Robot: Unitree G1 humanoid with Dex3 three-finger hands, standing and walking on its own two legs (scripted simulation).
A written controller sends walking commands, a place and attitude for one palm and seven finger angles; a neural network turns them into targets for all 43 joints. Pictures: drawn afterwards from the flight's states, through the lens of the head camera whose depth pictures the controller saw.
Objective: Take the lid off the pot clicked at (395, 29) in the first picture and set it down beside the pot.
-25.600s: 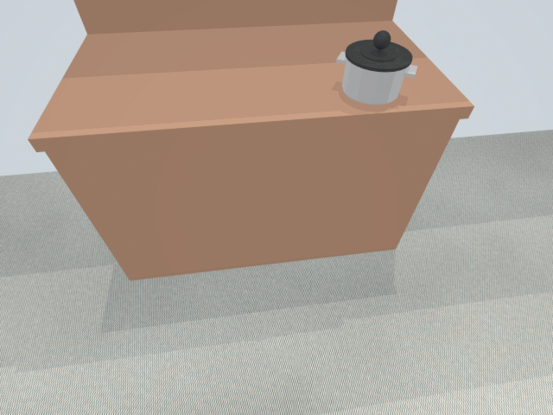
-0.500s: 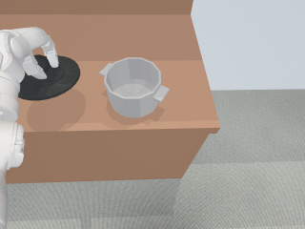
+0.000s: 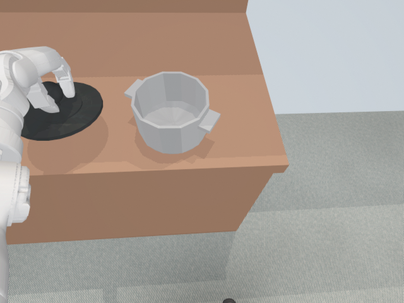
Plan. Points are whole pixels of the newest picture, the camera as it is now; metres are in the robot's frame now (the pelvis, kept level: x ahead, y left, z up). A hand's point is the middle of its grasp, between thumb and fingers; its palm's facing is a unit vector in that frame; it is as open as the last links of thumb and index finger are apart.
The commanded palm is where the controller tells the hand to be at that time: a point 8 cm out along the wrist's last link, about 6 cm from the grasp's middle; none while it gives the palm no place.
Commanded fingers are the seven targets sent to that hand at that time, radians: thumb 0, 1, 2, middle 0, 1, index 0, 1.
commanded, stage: lower the lid onto the table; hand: left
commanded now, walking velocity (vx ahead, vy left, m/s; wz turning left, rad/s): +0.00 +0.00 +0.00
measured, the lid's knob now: (50, 93) +0.51 +0.28 +0.10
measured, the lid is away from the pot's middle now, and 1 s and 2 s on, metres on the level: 0.23 0.23 0.24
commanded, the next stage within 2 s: open the fingers wide in 0.96 s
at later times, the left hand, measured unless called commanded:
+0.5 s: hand (50, 106) +0.48 +0.28 +0.09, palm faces -0.48 -0.08 -0.87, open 6.5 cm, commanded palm +0.51 +0.28 +0.16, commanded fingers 0.00 0.83 0.66 -0.97 -1.07 -0.97 -1.07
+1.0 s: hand (58, 116) +0.48 +0.27 +0.06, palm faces -0.52 -0.10 -0.85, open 6.5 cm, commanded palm +0.52 +0.28 +0.12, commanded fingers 0.00 0.83 0.66 -0.97 -1.07 -0.97 -1.07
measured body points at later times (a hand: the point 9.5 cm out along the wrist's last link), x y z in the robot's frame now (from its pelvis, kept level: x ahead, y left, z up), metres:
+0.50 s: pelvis +0.00 +0.00 +0.00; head +0.10 +0.00 +0.44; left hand +0.50 +0.28 +0.14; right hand +0.02 -0.28 -0.13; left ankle -0.05 +0.06 -0.73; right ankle +0.00 -0.14 -0.73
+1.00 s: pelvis +0.00 +0.00 -0.01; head +0.10 +0.01 +0.43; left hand +0.50 +0.28 +0.11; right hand -0.02 -0.28 -0.13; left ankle -0.05 +0.06 -0.73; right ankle +0.00 -0.14 -0.73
